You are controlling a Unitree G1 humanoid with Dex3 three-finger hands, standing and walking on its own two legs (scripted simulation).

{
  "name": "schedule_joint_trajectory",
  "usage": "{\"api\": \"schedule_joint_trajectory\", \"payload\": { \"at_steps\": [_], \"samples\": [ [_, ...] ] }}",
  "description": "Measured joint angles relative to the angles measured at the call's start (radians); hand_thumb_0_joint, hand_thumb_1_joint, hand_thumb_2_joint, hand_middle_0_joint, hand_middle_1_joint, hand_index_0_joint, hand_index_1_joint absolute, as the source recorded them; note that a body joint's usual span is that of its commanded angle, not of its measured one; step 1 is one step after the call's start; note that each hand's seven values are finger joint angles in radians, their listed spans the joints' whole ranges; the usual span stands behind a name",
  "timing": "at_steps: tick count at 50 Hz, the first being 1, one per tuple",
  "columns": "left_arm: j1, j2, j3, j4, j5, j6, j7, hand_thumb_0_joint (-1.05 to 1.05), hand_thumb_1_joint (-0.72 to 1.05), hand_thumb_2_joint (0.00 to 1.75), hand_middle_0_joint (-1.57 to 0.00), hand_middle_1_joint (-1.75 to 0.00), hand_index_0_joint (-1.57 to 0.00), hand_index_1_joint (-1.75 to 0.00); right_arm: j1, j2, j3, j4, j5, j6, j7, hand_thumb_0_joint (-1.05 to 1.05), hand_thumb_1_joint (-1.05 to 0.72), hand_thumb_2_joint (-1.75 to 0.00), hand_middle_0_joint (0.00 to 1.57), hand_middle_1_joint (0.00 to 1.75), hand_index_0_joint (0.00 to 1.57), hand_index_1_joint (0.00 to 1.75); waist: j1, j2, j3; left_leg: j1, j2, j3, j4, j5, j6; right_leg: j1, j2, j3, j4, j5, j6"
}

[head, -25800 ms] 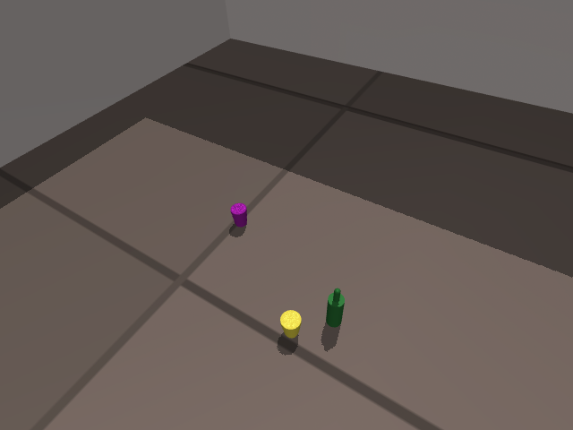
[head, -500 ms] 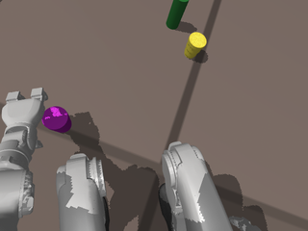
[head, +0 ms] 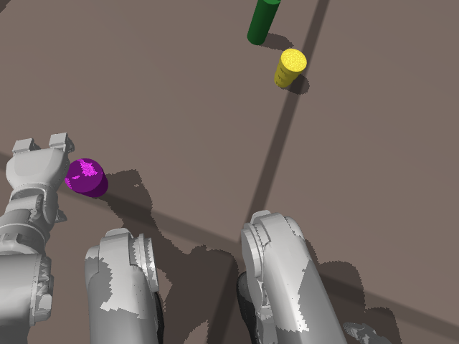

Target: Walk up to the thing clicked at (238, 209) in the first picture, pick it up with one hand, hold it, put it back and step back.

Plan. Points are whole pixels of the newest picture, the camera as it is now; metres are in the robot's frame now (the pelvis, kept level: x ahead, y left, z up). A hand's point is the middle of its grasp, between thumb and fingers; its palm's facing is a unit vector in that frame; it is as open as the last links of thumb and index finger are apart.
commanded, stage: rise first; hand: left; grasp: from above
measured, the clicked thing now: (90, 181) +0.46 +0.26 -0.28
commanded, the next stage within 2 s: approach in 0.12 s
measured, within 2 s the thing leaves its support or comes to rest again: neither
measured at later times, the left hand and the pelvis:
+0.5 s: hand (78, 174) +0.44 +0.25 -0.18, palm faces -0.43 -0.06 -0.90, open 13.8 cm; pelvis +0.00 +0.00 +0.00, yaw +0 degrees
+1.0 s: hand (82, 181) +0.44 +0.25 -0.20, palm faces -0.47 -0.09 -0.88, open 13.8 cm; pelvis +0.00 +0.00 -0.01, yaw -1 degrees
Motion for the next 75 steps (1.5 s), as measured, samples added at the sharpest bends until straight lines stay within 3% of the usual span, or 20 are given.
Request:
{"api": "schedule_joint_trajectory", "payload": {
  "at_steps": [13, 19, 24, 27, 33, 38, 45, 53, 58, 63, 70, 75],
  "samples": [
    [0.002, -0.006, -0.012, 0.014, 0.010, -0.006, 0.016, 0.00, -0.52, 0.99, -0.13, -0.98, -0.12, -0.99, -0.001, 0.005, 0.004, 0.007, -0.003, -0.004, -0.002, 0.00, -0.91, -0.90, 0.20, 0.30, 0.20, 0.30, 0.001, -0.004, -0.006, -0.001, -0.001, 0.002, 0.002, 0.003, 0.000, -0.001, -0.001, 0.002, 0.003, 0.002, 0.001],
    [-0.038, -0.016, -0.063, 0.050, 0.002, 0.007, 0.026, 0.00, -0.51, 0.99, -0.13, -1.01, -0.12, -1.01, -0.002, 0.007, 0.007, 0.013, -0.010, -0.018, 0.000, 0.00, -0.91, -0.90, 0.20, 0.30, 0.20, 0.30, -0.007, -0.009, -0.010, -0.009, -0.003, 0.004, 0.003, 0.007, -0.001, -0.009, -0.002, 0.003, 0.006, 0.004, 0.000],
    [-0.095, -0.044, -0.095, 0.084, 0.003, 0.025, 0.049, 0.00, -0.50, 0.99, -0.12, -1.05, -0.12, -1.04, -0.003, 0.009, 0.017, 0.016, -0.019, -0.028, 0.007, 0.00, -0.91, -0.90, 0.20, 0.30, 0.20, 0.30, -0.030, -0.011, -0.011, -0.017, -0.004, -0.001, 0.005, 0.007, -0.004, -0.017, -0.002, -0.001, 0.006, 0.006, -0.002],
    [-0.124, -0.061, -0.085, 0.116, 0.010, 0.047, 0.074, 0.00, -0.50, 0.99, -0.11, -1.07, -0.11, -1.06, -0.003, 0.008, 0.024, 0.010, -0.025, -0.028, 0.014, 0.00, -0.91, -0.90, 0.20, 0.30, 0.20, 0.30, -0.051, -0.006, -0.006, -0.018, -0.001, -0.005, 0.006, 0.005, -0.005, -0.019, 0.001, -0.004, 0.005, 0.007, -0.002],
    [-0.120, -0.082, -0.025, 0.132, 0.008, 0.094, 0.100, 0.00, -0.50, 1.02, -0.10, -1.10, -0.11, -1.09, 0.014, 0.000, 0.036, -0.007, -0.024, -0.018, 0.033, 0.00, -0.91, -0.90, 0.20, 0.30, 0.20, 0.30, -0.077, 0.014, -0.003, -0.019, 0.010, -0.006, 0.010, -0.004, -0.002, -0.029, 0.011, -0.005, 0.005, 0.009, -0.001],
    [-0.098, -0.073, -0.010, 0.127, -0.024, 0.107, 0.083, 0.00, -0.50, 1.02, -0.10, -1.09, -0.10, -1.08, 0.027, -0.002, 0.040, -0.005, -0.019, -0.017, 0.043, 0.00, -0.91, -0.90, 0.20, 0.30, 0.20, 0.30, -0.075, 0.023, 0.006, -0.021, 0.015, -0.001, 0.015, -0.006, 0.002, -0.036, 0.015, 0.000, 0.012, 0.012, 0.001],
    [-0.082, -0.041, -0.029, 0.118, -0.052, 0.071, 0.043, 0.00, -0.51, 1.00, -0.09, -1.07, -0.10, -1.06, 0.034, 0.003, 0.041, 0.003, -0.023, -0.035, 0.048, 0.00, -0.91, -0.90, 0.20, 0.30, 0.20, 0.30, -0.057, 0.012, 0.035, -0.022, 0.009, -0.002, 0.032, -0.005, -0.002, -0.036, 0.012, 0.000, 0.033, 0.008, 0.000],
    [-0.068, -0.033, -0.050, 0.106, -0.019, 0.026, 0.073, 0.00, -0.49, 1.03, -0.10, -1.09, -0.11, -1.08, 0.024, 0.002, 0.040, 0.007, -0.034, -0.052, 0.054, 0.00, -0.91, -0.90, 0.20, 0.30, 0.20, 0.30, -0.047, -0.006, 0.037, -0.028, 0.002, -0.014, 0.055, -0.016, -0.009, -0.033, 0.008, -0.010, 0.049, -0.006, -0.001],
    [-0.092, -0.022, -0.042, 0.177, 0.003, 0.025, 0.112, 0.00, -0.49, 1.05, -0.10, -1.08, -0.10, -1.07, -0.002, -0.005, 0.051, -0.003, -0.046, -0.067, 0.065, 0.00, -0.91, -0.90, 0.20, 0.30, 0.20, 0.30, -0.065, -0.018, 0.044, -0.028, 0.003, -0.023, 0.064, -0.021, -0.007, -0.031, 0.011, -0.018, 0.051, -0.007, 0.000],
    [-0.103, 0.005, -0.008, 0.211, 0.018, 0.020, 0.141, 0.00, -0.50, 1.05, -0.10, -1.06, -0.09, -1.06, -0.018, -0.017, 0.066, -0.016, -0.061, -0.090, 0.079, 0.00, -0.91, -0.90, 0.20, 0.30, 0.20, 0.30, -0.086, -0.032, 0.072, -0.032, 0.005, -0.034, 0.078, -0.021, -0.007, -0.033, 0.016, -0.026, 0.057, -0.001, 0.003],
    [-0.107, 0.045, 0.020, 0.233, 0.029, 0.012, 0.184, 0.00, -0.50, 1.02, -0.09, -1.05, -0.09, -1.05, -0.017, -0.025, 0.086, -0.008, -0.082, -0.112, 0.103, 0.00, -0.91, -0.90, 0.20, 0.30, 0.20, 0.30, -0.103, -0.045, 0.102, -0.039, 0.006, -0.051, 0.104, -0.031, -0.011, -0.038, 0.021, -0.039, 0.072, -0.004, 0.005],
    [-0.111, 0.069, 0.018, 0.250, 0.009, 0.016, 0.193, 0.00, -0.49, 1.00, -0.09, -1.05, -0.09, -1.04, -0.015, -0.022, 0.100, 0.000, -0.093, -0.125, 0.122, 0.00, -0.91, -0.90, 0.20, 0.30, 0.19, 0.30, -0.108, -0.046, 0.120, -0.037, 0.008, -0.059, 0.115, -0.040, -0.010, -0.035, 0.025, -0.046, 0.075, -0.007, 0.008]
  ]
}}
